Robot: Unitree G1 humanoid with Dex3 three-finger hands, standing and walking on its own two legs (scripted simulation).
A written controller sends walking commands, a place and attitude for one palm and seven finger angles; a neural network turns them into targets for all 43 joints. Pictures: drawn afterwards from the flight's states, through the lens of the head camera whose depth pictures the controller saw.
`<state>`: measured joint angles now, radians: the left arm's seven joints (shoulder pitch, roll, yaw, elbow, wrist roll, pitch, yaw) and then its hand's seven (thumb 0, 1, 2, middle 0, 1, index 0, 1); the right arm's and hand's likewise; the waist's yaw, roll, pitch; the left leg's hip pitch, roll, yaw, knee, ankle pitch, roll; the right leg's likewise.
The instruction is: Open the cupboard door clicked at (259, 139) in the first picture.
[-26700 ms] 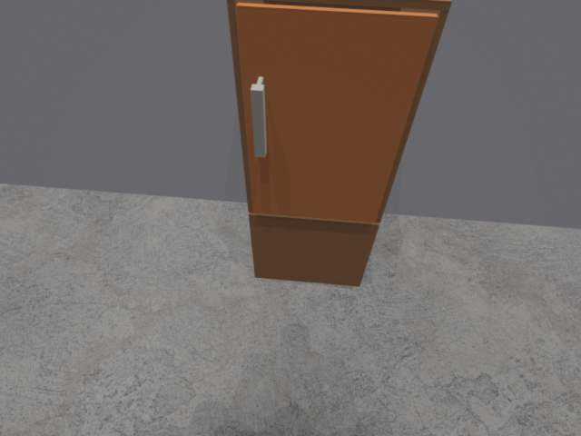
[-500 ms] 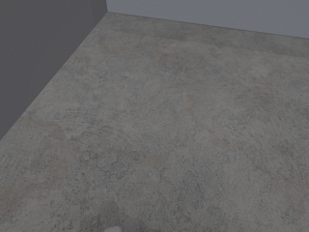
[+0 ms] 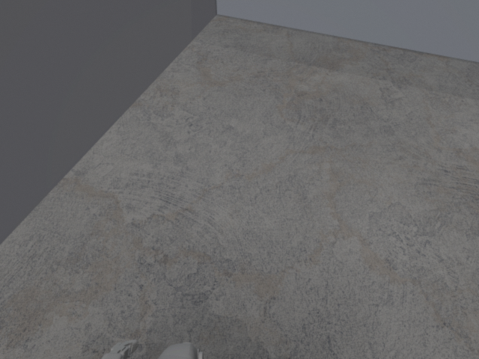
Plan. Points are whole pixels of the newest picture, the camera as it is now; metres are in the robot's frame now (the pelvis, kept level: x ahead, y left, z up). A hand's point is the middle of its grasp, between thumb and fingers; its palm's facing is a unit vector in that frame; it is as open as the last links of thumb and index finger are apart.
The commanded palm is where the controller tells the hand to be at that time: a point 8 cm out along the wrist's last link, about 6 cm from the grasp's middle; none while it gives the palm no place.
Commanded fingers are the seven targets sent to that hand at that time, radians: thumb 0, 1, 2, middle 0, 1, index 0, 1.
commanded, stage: turn to face it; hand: left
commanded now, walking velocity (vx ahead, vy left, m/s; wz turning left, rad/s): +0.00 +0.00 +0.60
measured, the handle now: out of the picture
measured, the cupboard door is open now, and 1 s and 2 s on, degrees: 44 44 44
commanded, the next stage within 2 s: none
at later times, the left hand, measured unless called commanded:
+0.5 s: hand out of the picture +0.10 +0.21 -0.16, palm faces +0.30 -0.91 -0.30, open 7.4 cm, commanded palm none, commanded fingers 0.00 0.90 0.90 -0.20 -0.30 -0.20 -0.30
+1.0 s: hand out of the picture +0.04 +0.19 -0.17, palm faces +0.60 -0.76 -0.25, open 7.4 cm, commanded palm none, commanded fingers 0.00 0.90 0.90 -0.20 -0.30 -0.20 -0.30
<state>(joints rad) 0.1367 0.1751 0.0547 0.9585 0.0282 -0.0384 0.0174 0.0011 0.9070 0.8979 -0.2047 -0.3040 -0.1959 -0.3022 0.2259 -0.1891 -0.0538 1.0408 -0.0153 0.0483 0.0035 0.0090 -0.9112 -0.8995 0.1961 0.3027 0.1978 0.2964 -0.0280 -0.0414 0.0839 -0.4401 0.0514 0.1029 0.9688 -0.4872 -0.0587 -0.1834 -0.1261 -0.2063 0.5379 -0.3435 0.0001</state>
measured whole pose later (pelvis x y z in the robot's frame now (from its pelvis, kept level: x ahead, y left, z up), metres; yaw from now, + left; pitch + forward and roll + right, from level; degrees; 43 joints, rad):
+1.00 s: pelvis +0.08 -0.04 +0.00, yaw +36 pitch +1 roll -1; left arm 0.14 0.26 0.08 0.89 0.02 0.06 0.01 0.01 0.91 0.90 -0.20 -0.30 -0.19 -0.30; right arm 0.15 -0.22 -0.05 0.89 -0.03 0.04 0.00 0.00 -0.90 -0.90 0.20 0.30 0.20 0.30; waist 0.01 -0.02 0.12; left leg -0.30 0.00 -0.04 0.55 -0.26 0.01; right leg -0.46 -0.07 -0.03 0.99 -0.45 0.08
